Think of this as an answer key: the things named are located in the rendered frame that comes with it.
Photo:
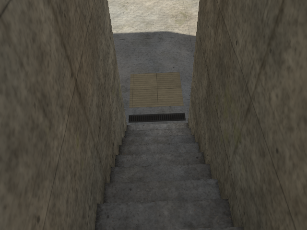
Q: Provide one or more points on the stairs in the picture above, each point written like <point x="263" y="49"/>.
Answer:
<point x="160" y="182"/>

